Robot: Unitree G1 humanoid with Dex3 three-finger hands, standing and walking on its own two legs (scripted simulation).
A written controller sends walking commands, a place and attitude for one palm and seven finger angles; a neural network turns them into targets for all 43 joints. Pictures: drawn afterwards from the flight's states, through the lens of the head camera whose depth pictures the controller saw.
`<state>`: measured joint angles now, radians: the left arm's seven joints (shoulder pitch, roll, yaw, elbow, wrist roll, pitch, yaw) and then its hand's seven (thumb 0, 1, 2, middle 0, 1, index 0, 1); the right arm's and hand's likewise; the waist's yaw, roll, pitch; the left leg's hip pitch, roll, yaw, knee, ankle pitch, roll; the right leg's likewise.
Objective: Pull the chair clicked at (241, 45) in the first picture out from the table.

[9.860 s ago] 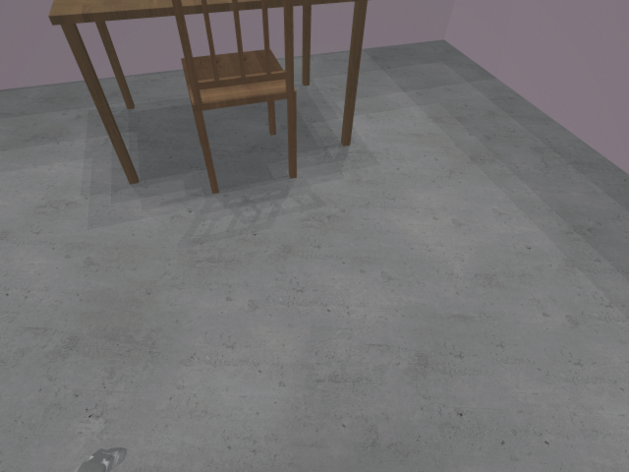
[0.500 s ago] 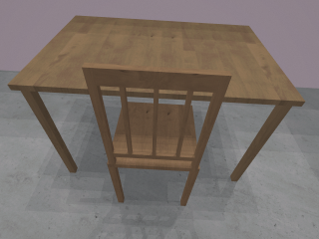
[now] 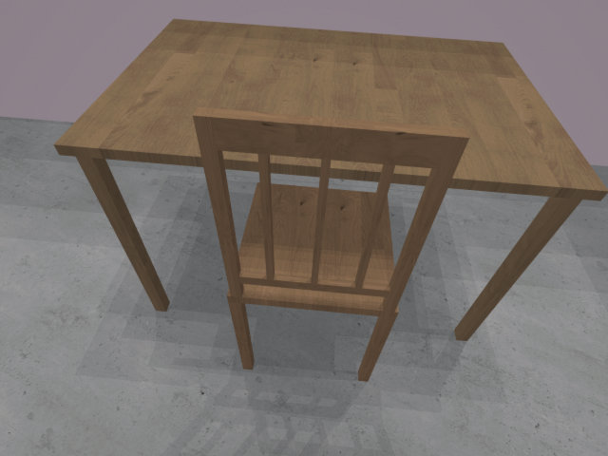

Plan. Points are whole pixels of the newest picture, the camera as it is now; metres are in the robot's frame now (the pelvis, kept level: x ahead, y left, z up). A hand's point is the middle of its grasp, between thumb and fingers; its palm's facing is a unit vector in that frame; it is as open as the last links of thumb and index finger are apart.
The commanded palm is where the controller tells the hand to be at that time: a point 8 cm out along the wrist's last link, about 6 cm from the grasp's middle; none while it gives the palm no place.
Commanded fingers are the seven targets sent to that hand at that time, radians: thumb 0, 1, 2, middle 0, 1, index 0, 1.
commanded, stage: look again from close up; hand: left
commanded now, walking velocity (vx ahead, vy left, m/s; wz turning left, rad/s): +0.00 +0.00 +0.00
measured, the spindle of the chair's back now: (319, 229) +0.53 +0.01 -0.05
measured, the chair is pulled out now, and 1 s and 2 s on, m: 0.00 0.00 0.00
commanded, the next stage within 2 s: raise the hand toward the chair's back in 1.48 s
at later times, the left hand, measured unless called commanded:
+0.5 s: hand out of the picture -0.01 +0.15 -0.18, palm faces +0.03 -0.99 -0.16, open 7.4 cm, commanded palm none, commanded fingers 0.00 0.90 0.90 -0.20 -0.30 -0.20 -0.30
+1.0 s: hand out of the picture +0.05 +0.13 -0.17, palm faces +0.01 -0.99 -0.15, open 7.4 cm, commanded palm none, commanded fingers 0.00 0.90 0.90 -0.20 -0.30 -0.20 -0.30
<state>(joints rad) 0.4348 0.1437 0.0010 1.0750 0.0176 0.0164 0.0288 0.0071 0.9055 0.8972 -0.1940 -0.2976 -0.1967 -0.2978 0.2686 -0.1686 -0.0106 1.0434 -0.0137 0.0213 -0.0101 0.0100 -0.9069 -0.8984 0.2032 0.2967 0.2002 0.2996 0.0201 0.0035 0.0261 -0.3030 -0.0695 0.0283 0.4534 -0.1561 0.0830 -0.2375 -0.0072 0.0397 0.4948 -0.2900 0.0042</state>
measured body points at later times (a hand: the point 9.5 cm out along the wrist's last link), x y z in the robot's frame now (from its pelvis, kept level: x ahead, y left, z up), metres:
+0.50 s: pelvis +0.01 -0.01 +0.00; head +0.01 +0.00 +0.45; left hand -0.01 +0.20 -0.16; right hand +0.01 -0.23 -0.16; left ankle +0.08 +0.06 -0.74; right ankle +0.03 -0.15 -0.74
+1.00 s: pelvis +0.06 -0.03 +0.00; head +0.07 -0.02 +0.45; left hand +0.05 +0.18 -0.16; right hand +0.07 -0.25 -0.15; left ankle +0.08 +0.06 -0.74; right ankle +0.03 -0.15 -0.74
